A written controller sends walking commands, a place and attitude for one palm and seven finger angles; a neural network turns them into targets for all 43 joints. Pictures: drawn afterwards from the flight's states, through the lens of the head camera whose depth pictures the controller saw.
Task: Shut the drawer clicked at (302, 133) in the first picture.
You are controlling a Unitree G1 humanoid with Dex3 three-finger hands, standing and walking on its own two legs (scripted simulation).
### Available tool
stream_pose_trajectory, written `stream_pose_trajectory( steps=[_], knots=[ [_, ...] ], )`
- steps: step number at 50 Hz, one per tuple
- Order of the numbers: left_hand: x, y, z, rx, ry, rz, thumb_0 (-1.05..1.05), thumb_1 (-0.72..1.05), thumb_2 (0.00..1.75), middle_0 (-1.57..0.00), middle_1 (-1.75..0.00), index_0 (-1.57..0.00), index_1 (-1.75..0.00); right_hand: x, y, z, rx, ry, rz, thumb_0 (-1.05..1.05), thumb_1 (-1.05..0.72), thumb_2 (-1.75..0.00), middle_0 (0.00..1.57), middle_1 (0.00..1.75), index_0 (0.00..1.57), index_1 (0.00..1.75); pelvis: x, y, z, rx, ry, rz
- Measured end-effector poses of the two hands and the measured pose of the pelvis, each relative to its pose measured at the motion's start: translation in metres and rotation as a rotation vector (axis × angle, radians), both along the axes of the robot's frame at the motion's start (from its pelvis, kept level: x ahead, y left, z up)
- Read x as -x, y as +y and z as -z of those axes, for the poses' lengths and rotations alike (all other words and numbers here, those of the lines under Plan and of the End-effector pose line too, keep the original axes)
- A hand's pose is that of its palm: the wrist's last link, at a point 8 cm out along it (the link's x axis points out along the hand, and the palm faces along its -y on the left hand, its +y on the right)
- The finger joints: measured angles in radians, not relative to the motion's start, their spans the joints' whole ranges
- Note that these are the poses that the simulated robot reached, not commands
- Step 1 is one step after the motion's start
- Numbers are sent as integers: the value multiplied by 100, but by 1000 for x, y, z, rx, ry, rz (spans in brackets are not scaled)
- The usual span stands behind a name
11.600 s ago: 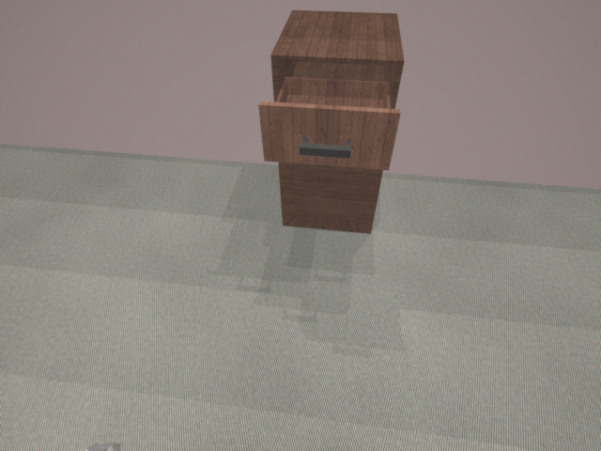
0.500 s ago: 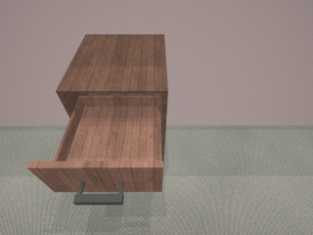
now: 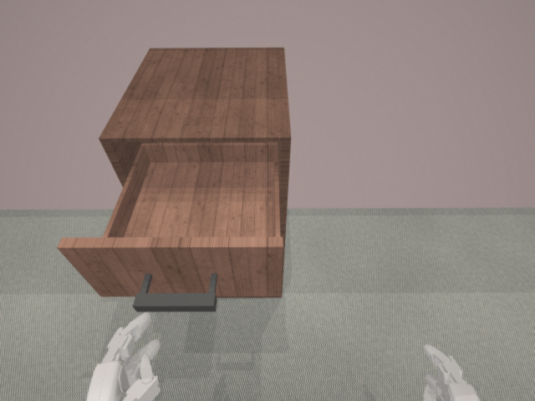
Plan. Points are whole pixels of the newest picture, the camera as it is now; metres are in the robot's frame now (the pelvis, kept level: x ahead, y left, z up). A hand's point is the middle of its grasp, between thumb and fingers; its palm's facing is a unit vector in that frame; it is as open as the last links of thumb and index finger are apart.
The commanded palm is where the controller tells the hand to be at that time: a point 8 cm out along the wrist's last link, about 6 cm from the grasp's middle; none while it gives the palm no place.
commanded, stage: raise the hand and make a fist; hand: left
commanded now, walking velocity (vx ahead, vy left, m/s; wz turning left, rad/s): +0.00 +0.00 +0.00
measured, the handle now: (178, 290) +0.31 +0.17 -0.05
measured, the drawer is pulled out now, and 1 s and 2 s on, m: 0.27 0.27 0.27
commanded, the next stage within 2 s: bring the fist close to the handle in 1.64 s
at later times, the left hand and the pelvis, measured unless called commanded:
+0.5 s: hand (166, 391) +0.15 +0.14 +0.00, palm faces +0.03 -1.00 -0.04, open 4.2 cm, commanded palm +0.10 +0.20 +0.01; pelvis -0.02 -0.02 -0.06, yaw +2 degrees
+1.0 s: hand out of the picture +0.13 +0.14 +0.03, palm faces +0.05 -1.00 -0.01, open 3.1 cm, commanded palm +0.08 +0.19 +0.04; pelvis +0.00 +0.00 -0.05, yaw +2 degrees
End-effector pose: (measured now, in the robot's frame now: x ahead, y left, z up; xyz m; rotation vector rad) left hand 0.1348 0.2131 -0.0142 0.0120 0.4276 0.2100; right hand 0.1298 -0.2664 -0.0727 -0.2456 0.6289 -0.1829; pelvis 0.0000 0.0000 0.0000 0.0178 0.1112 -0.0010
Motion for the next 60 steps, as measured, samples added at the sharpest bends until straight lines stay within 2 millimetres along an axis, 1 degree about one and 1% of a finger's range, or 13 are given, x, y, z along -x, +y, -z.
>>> stream_pose_trajectory(
  steps=[3, 5, 8, 11, 15, 20, 26, 31, 35, 39, 50, 55, 60],
  knots=[
    [6, -21, -11, 45, -214, 59, 2, 92, 90, -35, -47, -30, -45, -43, -3, -17, 52, -151, -85, 2, -91, -90, 20, 30, 20, 30, 6, -4, 18, 5, 38, -5],
    [10, -30, -17, 32, -359, 95, 1, 92, 90, -39, -51, -35, -49, -68, 0, -21, 69, -218, -141, 2, -91, -90, 20, 30, 20, 30, 10, -7, 31, 8, 66, -13],
    [14, -34, -16, -17, -480, 146, 1, 91, 90, -45, -57, -43, -56, -97, 12, -15, 54, -274, -210, 2, -91, -90, 20, 30, 20, 30, 18, -13, 52, 14, 99, -24],
    [14, -33, -6, -26, -439, 174, 1, 90, 90, -51, -63, -50, -63, -110, 32, -2, -5, -280, -245, 2, -91, -90, 20, 30, 20, 30, 22, -18, 63, 19, 114, -33],
    [15, -27, -2, -19, -333, 168, 1, 90, 90, -59, -72, -59, -72, -102, 56, 19, -100, -224, -244, 2, -90, -90, 20, 30, 20, 30, 22, -23, 65, 29, 119, -42],
    [11, -19, -16, -32, -327, 155, 2, 90, 90, -69, -83, -69, -83, -70, 66, 46, -164, -95, -202, 2, -90, -90, 20, 30, 20, 30, 18, -25, 60, 38, 128, -45],
    [7, -19, -20, -19, -299, 192, 1, 90, 90, -81, -96, -81, -96, -32, 45, 64, -140, 28, -112, 2, -90, -90, 21, 30, 21, 30, 16, -21, 57, 37, 132, -42],
    [10, -17, -22, -16, -281, 193, 2, 90, 90, -91, -107, -91, -107, -21, 21, 59, -78, 45, -41, 2, -90, -90, 21, 30, 20, 30, 13, -16, 55, 35, 132, -34],
    [14, -15, -30, -19, -304, 173, 2, 90, 90, -99, -115, -99, -115, -27, 12, 47, -41, 14, -22, 2, -90, -90, 20, 30, 20, 30, 11, -12, 53, 37, 129, -32],
    [19, -16, -36, -14, -319, 172, 2, 90, 90, -107, -124, -107, -124, -43, 16, 34, -29, -37, -37, 2, -90, -90, 20, 30, 20, 30, 8, -8, 52, 40, 125, -33],
    [29, -18, -50, 5, -323, 157, 2, 90, 90, -128, -147, -129, -148, -86, 65, 10, -91, -151, -155, 2, -90, -90, 20, 30, 20, 30, 2, 2, 49, 55, 110, -39],
    [29, -17, -54, 5, -314, 157, 2, 90, 90, -135, -155, -136, -155, -90, 81, 9, -116, -149, -187, 2, -90, -90, 20, 30, 20, 30, 0, 5, 48, 60, 106, -41],
    [30, -18, -62, 8, -309, 155, 2, 90, 90, -138, -158, -138, -158, -86, 85, 11, -126, -131, -187, 2, -90, -90, 20, 30, 20, 30, -3, 8, 47, 62, 102, -40]
  ],
)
